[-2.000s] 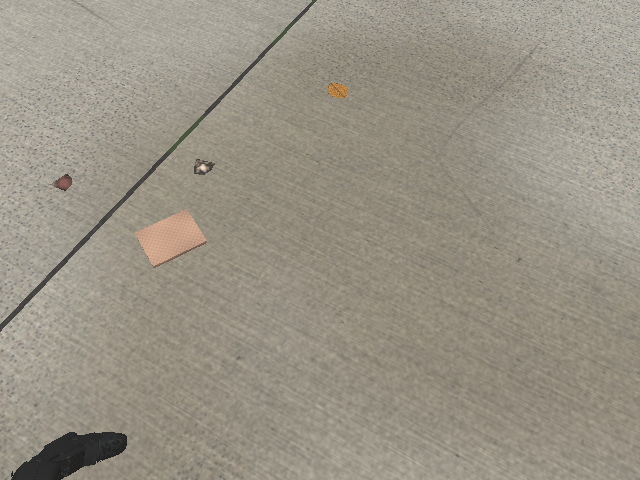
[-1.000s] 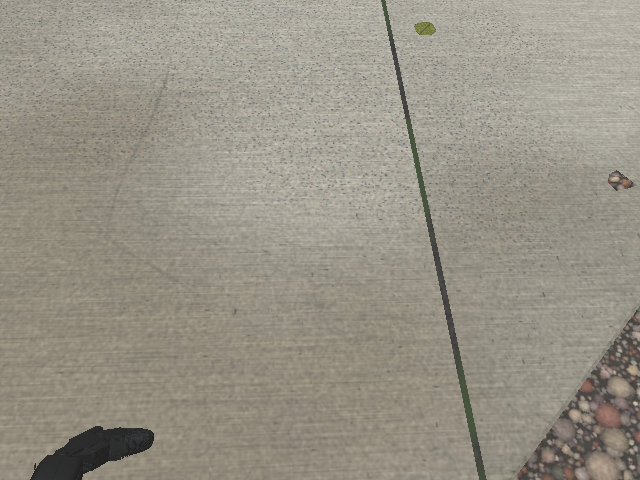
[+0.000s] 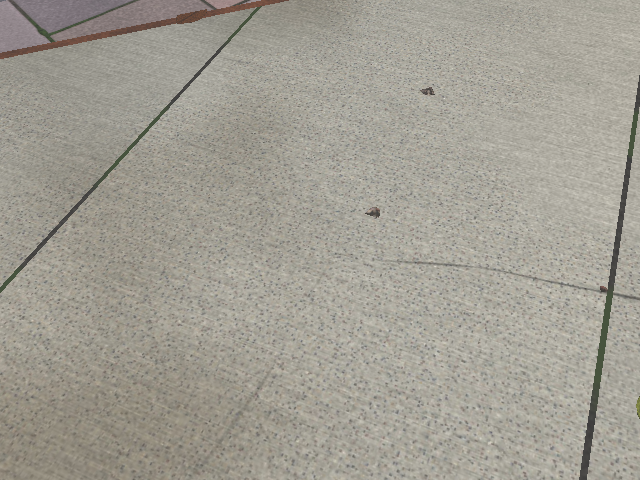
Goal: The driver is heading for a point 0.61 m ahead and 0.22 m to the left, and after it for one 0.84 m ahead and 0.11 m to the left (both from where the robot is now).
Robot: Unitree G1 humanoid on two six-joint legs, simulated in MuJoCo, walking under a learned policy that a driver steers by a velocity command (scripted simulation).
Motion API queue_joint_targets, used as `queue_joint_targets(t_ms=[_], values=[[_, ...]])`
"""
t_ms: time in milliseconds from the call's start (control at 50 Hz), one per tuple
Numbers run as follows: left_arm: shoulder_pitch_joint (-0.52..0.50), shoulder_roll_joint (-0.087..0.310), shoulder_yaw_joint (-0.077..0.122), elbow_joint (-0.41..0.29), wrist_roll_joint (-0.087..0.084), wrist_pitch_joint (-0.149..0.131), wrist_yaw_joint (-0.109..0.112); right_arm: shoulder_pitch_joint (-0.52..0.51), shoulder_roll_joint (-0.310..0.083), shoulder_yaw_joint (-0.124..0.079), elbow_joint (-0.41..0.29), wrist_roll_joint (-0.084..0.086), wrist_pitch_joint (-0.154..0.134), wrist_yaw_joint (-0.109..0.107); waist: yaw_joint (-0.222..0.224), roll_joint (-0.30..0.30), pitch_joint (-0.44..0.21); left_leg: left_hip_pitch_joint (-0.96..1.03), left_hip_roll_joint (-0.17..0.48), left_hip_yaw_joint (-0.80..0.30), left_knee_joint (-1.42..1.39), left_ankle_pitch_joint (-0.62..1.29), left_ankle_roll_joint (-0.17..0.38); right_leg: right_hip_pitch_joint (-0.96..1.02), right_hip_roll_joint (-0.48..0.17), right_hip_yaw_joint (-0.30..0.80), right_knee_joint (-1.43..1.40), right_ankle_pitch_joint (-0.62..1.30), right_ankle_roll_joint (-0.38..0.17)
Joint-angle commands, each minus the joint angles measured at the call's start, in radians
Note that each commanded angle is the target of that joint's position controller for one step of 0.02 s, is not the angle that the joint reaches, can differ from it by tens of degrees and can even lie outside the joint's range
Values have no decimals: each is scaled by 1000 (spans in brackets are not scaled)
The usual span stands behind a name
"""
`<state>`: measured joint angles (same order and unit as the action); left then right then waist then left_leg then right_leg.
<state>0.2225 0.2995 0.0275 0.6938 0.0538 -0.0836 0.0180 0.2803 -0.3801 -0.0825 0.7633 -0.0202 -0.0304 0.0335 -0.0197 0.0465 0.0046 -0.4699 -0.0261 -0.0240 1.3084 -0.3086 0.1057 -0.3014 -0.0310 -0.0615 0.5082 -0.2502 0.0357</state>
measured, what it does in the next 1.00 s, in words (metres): walks ahead, turning left: left foot, then right foot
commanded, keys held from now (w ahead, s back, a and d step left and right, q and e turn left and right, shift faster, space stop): w+q+shift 0.44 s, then q+shift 0.10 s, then e+shift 0.12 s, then shift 0.34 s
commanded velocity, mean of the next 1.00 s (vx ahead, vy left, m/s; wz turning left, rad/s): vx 0.65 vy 0.00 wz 0.63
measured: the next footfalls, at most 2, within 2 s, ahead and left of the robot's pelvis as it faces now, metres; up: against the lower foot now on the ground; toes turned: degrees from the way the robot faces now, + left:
left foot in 0.30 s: +0.45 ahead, +0.08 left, +0.00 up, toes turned +21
right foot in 0.68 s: +0.88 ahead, +0.12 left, +0.00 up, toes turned +38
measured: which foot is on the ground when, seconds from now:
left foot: up 0.00-0.28, down 0.30-0.68, up 0.70-1.00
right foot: down 0.00-0.30, up 0.32-0.66, down 0.68-1.00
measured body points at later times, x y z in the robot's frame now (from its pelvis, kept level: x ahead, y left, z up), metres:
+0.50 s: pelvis +0.45 +0.06 -0.01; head +0.48 +0.06 +0.44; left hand +0.50 +0.35 -0.08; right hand +0.60 -0.19 -0.14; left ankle +0.41 +0.06 -0.73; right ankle +0.58 -0.09 -0.65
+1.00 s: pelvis +0.72 +0.11 +0.00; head +0.74 +0.13 +0.45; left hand +0.65 +0.37 -0.12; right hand +1.00 +0.01 -0.10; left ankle +0.66 +0.26 -0.71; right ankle +0.84 +0.10 -0.73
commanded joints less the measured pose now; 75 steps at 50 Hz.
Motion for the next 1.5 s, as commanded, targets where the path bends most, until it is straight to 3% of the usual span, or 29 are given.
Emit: queue_joint_targets(t_ms=[20,180,220,260,280,300,320,340,360,400,440,500,560,580,620,660,680,700,720,740,780,840,900,960,1020,1080,1100,1180,1500], values=[[172,20,12,43,-23,-29,-13,-111,60,33,-149,-15,21,32,43,-157,-7,-369,125,-48,26,26,-8,288,-263,245,-268,115,-117],[169,118,28,110,-24,-56,-12,-353,48,70,-258,-13,28,76,8,-75,137,-158,53,179,-470,329,38,192,-156,-200,-383,709,-43],[222,175,41,114,-24,-42,3,-315,24,63,-233,-12,23,71,-18,-118,70,-44,-29,242,-518,281,72,305,-173,-216,-237,1164,-25],[186,234,58,96,-18,-9,20,-81,-34,36,-165,-12,16,53,-156,-161,-63,223,-86,214,-539,190,113,300,-221,-195,101,1367,-29],[134,242,61,70,-14,6,18,143,-82,7,-94,-11,10,35,-248,-151,-152,483,-95,148,-596,165,153,182,-231,-170,390,1294,-45],[133,205,59,66,-5,14,1,205,-125,-25,-47,1,11,4,-233,-32,-154,682,-55,42,-672,113,182,-43,-108,-168,764,518,-41],[167,53,20,11,18,6,-8,122,-215,-40,-65,9,24,-12,-91,173,-115,770,125,-270,-594,373,231,-376,21,-126,1153,-290,-18],[145,108,20,-109,-17,-17,-10,140,-266,-57,-116,-9,39,-18,-102,155,-359,978,264,-692,-858,87,415,-589,47,99,1243,-250,-6],[51,146,17,-118,-13,-39,-11,132,-217,-55,-114,-3,40,-30,-110,-10,-242,857,280,-774,-1029,-91,369,-639,-9,149,1131,-155,-9],[24,133,9,-103,0,-35,-9,65,-140,-35,-83,2,16,-42,0,-135,-9,504,206,-633,-1076,21,305,-529,-69,144,938,-123,2],[71,117,4,-87,23,14,-8,24,-92,-13,-85,4,-15,-45,77,-158,47,251,134,-498,-1085,134,291,-389,-107,147,805,-180,38],[-59,63,-12,-149,6,32,-14,3,-100,-15,-73,8,-41,-36,81,-137,118,33,41,-340,-1063,605,241,-250,-93,79,506,-49,63],[-88,15,-31,-146,-20,24,-24,35,-96,-24,-39,23,-30,-26,34,-56,17,47,-64,-208,-955,743,120,-33,7,18,212,319,7],[-226,21,-14,-186,-47,-28,-12,96,-21,-13,-54,100,-34,-56,-52,-151,8,45,-24,-296,-951,533,95,7,61,57,84,394,29],[-224,41,1,-186,-60,-54,-13,166,-46,-10,4,69,-22,-81,-50,-27,-26,266,17,-315,-895,488,70,-17,65,75,-42,527,10],[-62,101,38,-128,-49,-65,-18,121,-38,-8,-1,29,-9,-83,48,61,-104,385,8,-258,-686,670,4,102,90,38,-83,590,-34],[85,124,49,-87,-34,-66,-22,74,-15,0,-25,19,-6,-74,132,63,-172,325,-24,-218,-469,647,-50,277,37,63,-49,713,-62],[195,159,43,-57,-6,-67,-27,199,81,26,-26,2,-6,-63,98,-215,-327,78,-150,-178,-13,-142,-126,609,-246,359,80,1226,-225],[246,143,43,-18,-11,-63,-46,419,79,42,24,50,-12,-42,51,-382,-531,-86,-187,-281,216,-373,-137,796,-447,800,21,1059,-406],[149,125,49,-66,-26,-47,-47,339,-8,28,37,54,3,-40,88,-211,-480,-105,-112,-290,271,-292,-154,695,-403,771,-36,811,-385],[-47,62,20,-90,-48,-22,-39,48,-54,12,-50,33,25,-56,50,11,-190,-123,-24,-160,141,-177,-161,317,-280,544,-122,552,-300],[-91,39,10,-54,-35,-9,-43,62,27,23,-65,25,46,-63,-24,-87,-86,12,38,-89,-134,-124,-160,51,-142,353,-193,566,-238],[-89,57,19,-16,-30,-4,-41,40,89,45,-67,13,42,-78,-25,-139,-148,139,51,-52,-397,-108,-175,14,-130,265,-190,733,-260],[-82,79,28,-1,-39,19,-32,2,49,35,-58,21,61,-79,-3,-156,-177,218,64,-59,-525,13,-161,-10,-152,285,-231,341,-260],[-111,73,22,1,-44,47,-25,-58,44,29,-66,12,73,-73,1,-173,-71,274,53,-35,-669,63,-124,-128,-133,321,-286,-191,-223],[-44,22,2,32,-39,52,-21,-68,40,29,-70,-10,56,-71,6,-111,-29,350,107,-85,-839,108,-64,-174,-76,293,-233,-335,-130],[-1,43,13,31,-41,52,-20,-86,-22,12,-57,-6,54,-72,57,-5,-4,260,112,-108,-836,-29,-35,-155,-12,211,-209,-294,-95],[-45,19,11,35,-28,60,-7,-119,73,33,-46,-3,17,-66,61,47,0,75,97,-114,-915,-133,-63,47,21,132,-78,-71,-71],[-86,15,20,106,-46,71,-1,-39,69,21,20,15,9,-77,27,-43,-45,209,65,-75,-820,199,-71,68,3,142,-27,173,-95]])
